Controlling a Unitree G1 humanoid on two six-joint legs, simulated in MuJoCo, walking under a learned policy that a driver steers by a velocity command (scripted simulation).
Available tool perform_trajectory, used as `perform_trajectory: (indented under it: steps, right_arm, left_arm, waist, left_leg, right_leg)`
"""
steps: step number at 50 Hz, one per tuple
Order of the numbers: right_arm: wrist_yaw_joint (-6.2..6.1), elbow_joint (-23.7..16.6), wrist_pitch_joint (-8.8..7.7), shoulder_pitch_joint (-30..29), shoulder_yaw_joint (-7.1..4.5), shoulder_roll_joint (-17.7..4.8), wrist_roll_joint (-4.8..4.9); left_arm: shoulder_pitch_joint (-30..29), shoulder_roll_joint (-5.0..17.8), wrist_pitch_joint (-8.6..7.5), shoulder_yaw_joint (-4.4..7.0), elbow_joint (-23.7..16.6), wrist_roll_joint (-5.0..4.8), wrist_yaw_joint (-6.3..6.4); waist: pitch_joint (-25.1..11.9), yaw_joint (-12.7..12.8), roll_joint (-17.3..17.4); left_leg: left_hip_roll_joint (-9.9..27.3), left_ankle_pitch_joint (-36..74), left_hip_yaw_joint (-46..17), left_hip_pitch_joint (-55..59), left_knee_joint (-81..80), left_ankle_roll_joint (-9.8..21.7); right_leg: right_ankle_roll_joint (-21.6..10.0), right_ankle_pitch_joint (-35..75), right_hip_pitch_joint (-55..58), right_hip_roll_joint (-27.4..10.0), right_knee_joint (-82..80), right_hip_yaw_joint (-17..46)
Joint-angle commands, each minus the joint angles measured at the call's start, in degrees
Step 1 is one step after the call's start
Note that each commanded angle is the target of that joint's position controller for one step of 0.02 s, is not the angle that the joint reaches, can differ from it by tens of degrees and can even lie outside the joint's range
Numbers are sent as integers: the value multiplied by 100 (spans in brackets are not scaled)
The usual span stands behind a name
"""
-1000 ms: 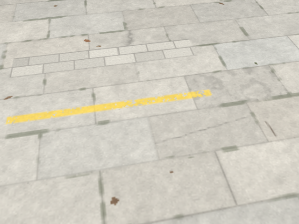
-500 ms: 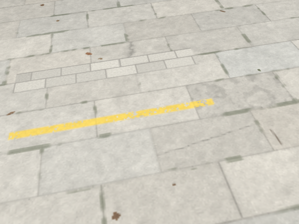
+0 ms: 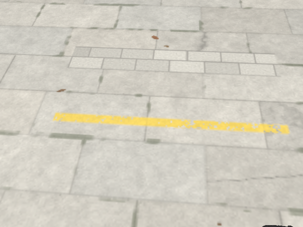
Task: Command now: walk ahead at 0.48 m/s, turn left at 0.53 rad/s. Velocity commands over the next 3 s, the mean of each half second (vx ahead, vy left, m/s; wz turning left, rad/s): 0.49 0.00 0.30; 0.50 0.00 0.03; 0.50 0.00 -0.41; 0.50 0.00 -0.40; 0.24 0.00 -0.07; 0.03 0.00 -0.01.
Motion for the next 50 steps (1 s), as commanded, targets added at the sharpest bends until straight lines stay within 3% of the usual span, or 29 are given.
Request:
perform_trajectory:
  steps: [1, 2, 4, 6, 8, 12, 15, 18, 20, 21, 22, 23, 24, 25, 26, 27, 28, 30, 32, 35, 38, 41, 44, 46, 47, 48, 49, 50]
  right_arm:
    - [-83, 74, -73, 1434, -221, -737, 17]
    - [-50, -113, -128, 882, -162, -601, 0]
    - [-80, -271, -155, 538, -101, -503, -48]
    - [-162, -212, -178, 727, -103, -599, -20]
    - [-266, -150, -201, 1039, -133, -734, -36]
    - [-326, -39, -164, 1633, -129, -763, 42]
    - [-296, 38, -157, 1961, -125, -846, 42]
    - [-317, 81, -77, 2151, -125, -884, 21]
    - [-331, 38, -31, 2001, -144, -976, -8]
    - [-322, -9, -20, 1892, -106, -901, -33]
    - [-312, -162, -29, 1794, -6, -693, -109]
    - [-268, -147, -155, 2710, 140, -165, 4]
    - [-241, -68, -243, 2565, 97, -553, 82]
    - [-229, -228, -278, 1926, 10, -909, 154]
    - [-247, -341, -280, 1511, 33, -852, 102]
    - [-262, -402, -264, 1313, 18, -767, 1]
    - [-272, -395, -212, 1398, -12, -713, -39]
    - [-281, -333, -114, 1653, 17, -498, -21]
    - [-300, -401, -75, 1494, 36, -423, -60]
    - [-292, -557, -102, 914, 70, -347, -88]
    - [-244, -685, -151, 334, 104, -273, -54]
    - [-173, -863, -186, -184, 111, -301, -3]
    - [-77, -1039, -245, -452, 94, -399, 20]
    - [-43, -1018, -281, -199, 37, -548, 11]
    - [-61, -898, -299, 270, -46, -676, -18]
    - [-114, -638, -307, 1203, -195, -970, -49]
    - [-194, -477, -293, 2346, -324, -1469, -140]
    - [-162, -390, -249, 2454, -345, -1675, -153]
  left_arm:
    - [-752, 758, -470, 113, -1067, -196, -62]
    - [-749, 832, -425, 174, -1021, -70, 5]
    - [-479, 837, -224, 260, -1105, 35, 27]
    - [-624, 700, -79, 236, -1254, 118, 27]
    - [-1142, 648, -40, 193, -1465, 189, 54]
    - [-2102, 463, -89, 76, -1648, 127, -15]
    - [-2613, 564, -120, 65, -1805, 31, -131]
    - [-2732, 777, -177, 116, -1959, 34, -257]
    - [-2243, 944, -213, 192, -1885, 41, -269]
    - [-1468, 1145, -225, 298, -1673, 61, -242]
    - [-361, 1495, -224, 385, -1507, 142, -205]
    - [283, 1893, -158, 525, -1277, 171, -233]
    - [340, 1341, -117, 389, -1260, 45, -245]
    - [-121, 1043, -81, 294, -1353, 13, -209]
    - [-548, 968, -39, 246, -1454, 58, -197]
    - [-823, 884, -27, 210, -1472, 96, -224]
    - [-965, 779, -43, 167, -1488, 140, -244]
    - [-973, 788, -73, 173, -1425, 112, -278]
    - [-868, 945, -86, 221, -1341, 90, -252]
    - [-683, 1064, -15, 265, -1237, 50, -175]
    - [-435, 1133, 39, 279, -1119, -1, -135]
    - [-121, 1185, 95, 292, -957, -37, -134]
    - [-45, 1246, 178, 321, -852, -54, -108]
    - [-170, 1345, 232, 351, -843, -58, -81]
    - [-267, 1348, 256, 342, -852, -75, -73]
    - [-302, 1201, 264, 278, -885, -45, -68]
    - [-326, 861, 237, 135, -1069, 103, -66]
    - [461, 306, 119, -13, -1078, -7, -103]
  waist:
    - [-1081, -574, 11]
    - [-754, -225, -450]
    - [-504, 184, -306]
    - [-329, 237, -101]
    - [-223, 86, 27]
    - [-207, -396, 229]
    - [-133, -654, 323]
    - [-147, -593, 430]
    - [-390, -257, 564]
    - [-882, 136, 479]
    - [-1765, 579, 64]
    - [-2631, 346, -1693]
    - [-2579, 490, -1580]
    - [-1578, 514, -1000]
    - [-1089, 363, -389]
    - [-668, 183, -167]
    - [-561, -16, -273]
    - [-529, -185, -472]
    - [-439, -211, -445]
    - [-323, -62, -385]
    - [-202, 156, -426]
    - [-49, 356, -462]
    - [37, 339, -533]
    - [-138, 112, -627]
    - [-413, -190, -615]
    - [-1019, -609, -490]
    - [-1964, -998, 278]
    - [-2591, -566, 1729]
  left_leg:
    - [1943, -163, -3833, 3982, -2230, 1325]
    - [1708, 300, -3273, 2954, -2323, 1155]
    - [1391, 700, -2650, 1731, -2513, 1071]
    - [1311, 1065, -2201, 1149, -2702, 1072]
    - [1129, 1479, -1805, 905, -2792, 976]
    - [826, 1244, -1336, 1206, -2580, 560]
    - [1173, 896, -1659, 1819, -2369, 543]
    - [1587, 1263, -2045, 2744, -1931, 424]
    - [1558, 2492, -1983, 2965, -1374, 257]
    - [1254, 3265, -1734, 2807, -501, 123]
    - [890, 2395, -1411, 1842, 1113, -82]
    - [-28, -677, -966, -462, 3317, -534]
    - [96, -2060, -1505, -1357, 3975, -511]
    - [418, -1647, -1422, -1810, 4200, -481]
    - [709, -1149, -1193, -1668, 3981, -476]
    - [882, -870, -1094, -1489, 3539, -500]
    - [1048, -702, -1097, -1155, 3231, -509]
    - [1114, -575, -976, -831, 2826, -579]
    - [1173, -229, -900, -967, 2343, -684]
    - [1178, 709, -809, -1086, 1221, -769]
    - [1009, 1460, -652, -817, 179, -764]
    - [891, 1499, -585, -810, -330, -723]
    - [815, 988, -592, -882, -668, -539]
    - [663, 611, -473, -335, -864, -380]
    - [488, 626, -330, 490, -1069, -270]
    - [564, 787, -417, 1921, -1013, -86]
    - [1843, 978, -1802, 3769, -855, 327]
    - [2939, -72, -4258, 5324, -1472, 1089]
  right_leg:
    - [-278, 691, -4061, -54, 1945, 1014]
    - [-241, 937, -3652, -254, 1537, 951]
    - [-118, 1083, -2965, -506, 981, 984]
    - [30, 1265, -2876, -614, 355, 823]
    - [155, 1964, -2893, -562, -554, 653]
    - [80, 3606, -2523, -194, -2708, 426]
    - [-20, 3656, -2619, -67, -3293, 435]
    - [-301, 2896, -2842, 20, -3651, 493]
    - [-525, 2488, -2135, 233, -3843, 307]
    - [-727, 2659, -1044, 278, -3884, 273]
    - [-1154, 2956, 675, -607, -3638, 1198]
    - [-2108, 1793, 2908, -1872, -4071, 3810]
    - [-2068, 911, 3059, -2000, -4678, 4808]
    - [-1735, 830, 2324, -1795, -4734, 3949]
    - [-1569, 1384, 1438, -1569, -4831, 3212]
    - [-1525, 1978, 667, -1337, -5008, 2745]
    - [-1460, 2295, 210, -1136, -5179, 2374]
    - [-1508, 2692, -188, -956, -5443, 1946]
    - [-1560, 3110, -285, -925, -5618, 1606]
    - [-1436, 3334, -188, -793, -5731, 1178]
    - [-1263, 3163, -117, -653, -5728, 858]
    - [-1253, 2945, 253, -823, -5598, 922]
    - [-1183, 3151, 783, -1091, -5298, 1063]
    - [-1068, 3913, 953, -1139, -4916, 1054]
    - [-965, 4761, 833, -972, -4347, 949]
    - [-799, 4985, 336, -653, -3284, 749]
    - [-550, 3170, -987, -208, -1339, 458]
    - [-295, -529, -3120, 642, 366, 678]
Next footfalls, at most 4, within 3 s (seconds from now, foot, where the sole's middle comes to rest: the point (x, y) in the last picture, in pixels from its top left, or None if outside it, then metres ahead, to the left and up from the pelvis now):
0.44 right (196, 224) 0.46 -0.12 -0.75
0.96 left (132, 169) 0.70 0.16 -0.75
1.52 right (181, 118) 1.00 -0.09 -0.75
2.02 left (158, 74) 1.33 0.04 -0.75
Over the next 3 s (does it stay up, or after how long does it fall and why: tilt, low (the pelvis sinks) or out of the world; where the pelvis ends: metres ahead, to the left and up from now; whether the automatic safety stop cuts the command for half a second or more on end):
stays up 1.31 -0.08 0.02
